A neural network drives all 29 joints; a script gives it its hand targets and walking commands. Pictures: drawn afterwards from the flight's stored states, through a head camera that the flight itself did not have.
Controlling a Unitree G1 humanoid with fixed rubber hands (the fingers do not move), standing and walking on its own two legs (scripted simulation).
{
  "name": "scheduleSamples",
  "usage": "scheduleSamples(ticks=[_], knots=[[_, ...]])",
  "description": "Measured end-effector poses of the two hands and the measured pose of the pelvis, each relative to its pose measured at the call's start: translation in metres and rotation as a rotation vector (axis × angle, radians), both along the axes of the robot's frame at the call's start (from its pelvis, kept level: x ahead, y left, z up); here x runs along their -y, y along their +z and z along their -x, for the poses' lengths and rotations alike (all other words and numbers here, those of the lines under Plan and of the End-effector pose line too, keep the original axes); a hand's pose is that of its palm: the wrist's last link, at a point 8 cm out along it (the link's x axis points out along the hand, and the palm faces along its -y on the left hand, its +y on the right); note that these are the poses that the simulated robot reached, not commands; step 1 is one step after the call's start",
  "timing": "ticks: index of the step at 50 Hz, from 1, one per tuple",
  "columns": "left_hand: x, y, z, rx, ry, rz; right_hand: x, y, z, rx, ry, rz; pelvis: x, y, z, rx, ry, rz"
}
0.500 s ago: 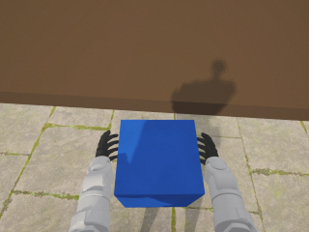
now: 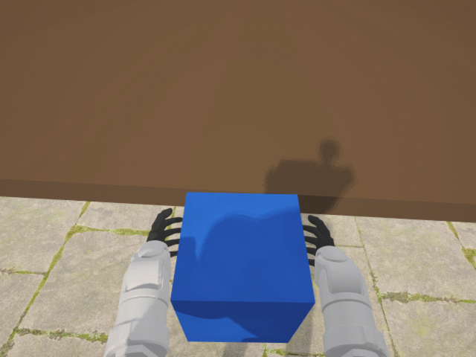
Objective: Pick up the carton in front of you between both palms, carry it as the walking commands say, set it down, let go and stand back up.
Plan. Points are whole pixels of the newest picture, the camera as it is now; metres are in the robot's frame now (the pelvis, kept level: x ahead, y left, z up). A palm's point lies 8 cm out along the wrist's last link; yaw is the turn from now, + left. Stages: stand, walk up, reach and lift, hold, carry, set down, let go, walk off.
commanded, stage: reach and lift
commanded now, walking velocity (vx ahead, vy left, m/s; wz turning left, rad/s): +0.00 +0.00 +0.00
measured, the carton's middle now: (240, 271) +0.30 +0.00 -0.06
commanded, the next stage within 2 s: hold in 0.74 s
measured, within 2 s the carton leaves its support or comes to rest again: neither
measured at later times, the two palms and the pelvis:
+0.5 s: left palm (157, 240) +0.31 +0.15 +0.04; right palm (325, 246) +0.30 -0.15 +0.03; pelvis +0.02 +0.00 +0.01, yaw +0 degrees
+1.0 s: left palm (153, 238) +0.30 +0.15 +0.06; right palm (328, 243) +0.30 -0.15 +0.06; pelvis +0.01 +0.00 +0.01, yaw +0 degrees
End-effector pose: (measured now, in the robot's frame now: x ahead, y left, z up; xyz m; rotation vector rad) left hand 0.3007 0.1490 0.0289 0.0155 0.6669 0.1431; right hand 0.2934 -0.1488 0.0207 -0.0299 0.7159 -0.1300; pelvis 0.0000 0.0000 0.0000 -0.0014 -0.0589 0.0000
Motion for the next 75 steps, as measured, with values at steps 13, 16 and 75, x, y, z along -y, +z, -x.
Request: scheduleSamples(ticks=[13,16,75], knots=[[0.001,0.008,-0.006,0.015,0.002,-0.003,0.001,0.008,-0.007,0.016,0.001,0.002,0.003,0.003,-0.004,0.004,0.002,0.0],[0.001,0.009,-0.007,0.013,-0.001,-0.009,0.001,0.009,-0.008,0.014,0.006,0.008,0.003,0.004,-0.007,0.005,0.002,0.0],[-0.018,0.06,-0.06,0.023,-0.008,0.034,-0.017,0.064,-0.054,0.031,-0.037,-0.009,-0.015,0.004,-0.07,-0.119,-0.023,0.022]])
